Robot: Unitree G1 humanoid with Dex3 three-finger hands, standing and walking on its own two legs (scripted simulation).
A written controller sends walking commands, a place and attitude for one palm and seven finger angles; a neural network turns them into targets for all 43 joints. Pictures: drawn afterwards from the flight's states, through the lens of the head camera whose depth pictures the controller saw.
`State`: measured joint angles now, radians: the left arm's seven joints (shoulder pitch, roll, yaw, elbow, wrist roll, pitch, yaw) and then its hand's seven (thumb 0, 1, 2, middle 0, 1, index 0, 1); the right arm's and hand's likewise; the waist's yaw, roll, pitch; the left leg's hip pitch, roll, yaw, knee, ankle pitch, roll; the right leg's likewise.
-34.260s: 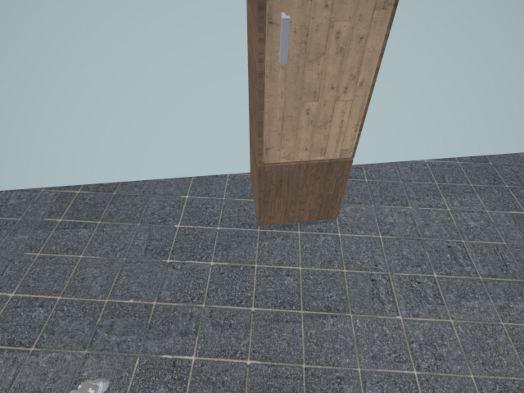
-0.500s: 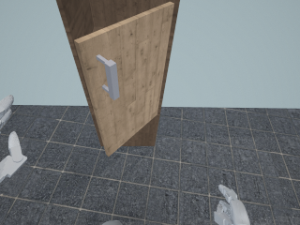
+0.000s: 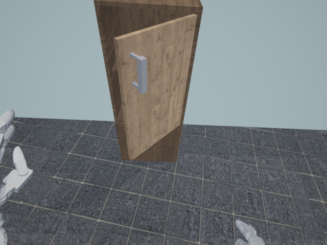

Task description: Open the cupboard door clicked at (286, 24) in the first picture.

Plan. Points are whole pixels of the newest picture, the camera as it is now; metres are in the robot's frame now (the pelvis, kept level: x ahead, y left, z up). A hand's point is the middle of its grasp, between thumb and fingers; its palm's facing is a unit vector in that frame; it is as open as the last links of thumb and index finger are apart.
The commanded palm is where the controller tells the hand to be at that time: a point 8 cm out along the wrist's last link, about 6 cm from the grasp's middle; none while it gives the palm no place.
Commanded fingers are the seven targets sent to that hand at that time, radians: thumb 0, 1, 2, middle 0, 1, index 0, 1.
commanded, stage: stop stepping back and stand still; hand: left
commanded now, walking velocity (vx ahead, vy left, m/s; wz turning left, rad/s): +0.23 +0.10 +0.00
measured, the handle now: (138, 73) +0.58 +0.14 +0.14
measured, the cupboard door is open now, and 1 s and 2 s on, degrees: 46 46 46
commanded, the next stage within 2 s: let the arm hang, fingers relaxed in 0.28 s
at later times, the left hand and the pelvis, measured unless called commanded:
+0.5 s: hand (60, 209) +0.19 +0.26 +0.00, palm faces +0.22 -0.88 -0.43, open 7.4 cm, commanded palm none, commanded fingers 0.00 0.90 0.90 -0.20 -0.30 -0.20 -0.30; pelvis -0.01 +0.01 -0.02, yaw +3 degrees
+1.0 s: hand out of the picture -0.01 +0.21 -0.17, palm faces +0.07 -0.97 -0.24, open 7.3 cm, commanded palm none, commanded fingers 0.00 0.90 0.90 -0.20 -0.30 -0.20 -0.30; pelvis +0.01 +0.01 +0.00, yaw +3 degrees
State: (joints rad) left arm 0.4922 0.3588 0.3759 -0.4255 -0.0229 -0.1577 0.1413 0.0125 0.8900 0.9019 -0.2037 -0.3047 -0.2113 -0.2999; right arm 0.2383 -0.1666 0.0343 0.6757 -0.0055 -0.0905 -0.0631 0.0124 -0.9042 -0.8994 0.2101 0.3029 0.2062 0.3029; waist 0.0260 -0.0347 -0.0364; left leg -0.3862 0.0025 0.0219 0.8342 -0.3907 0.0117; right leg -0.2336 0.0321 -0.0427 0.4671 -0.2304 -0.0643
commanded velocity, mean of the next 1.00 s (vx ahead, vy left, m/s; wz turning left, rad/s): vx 0.03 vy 0.00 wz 0.00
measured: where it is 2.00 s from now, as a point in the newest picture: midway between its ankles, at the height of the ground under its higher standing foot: outside the picture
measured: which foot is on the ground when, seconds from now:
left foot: up 0.00-0.14, down 0.16-1.00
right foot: down 0.00-1.00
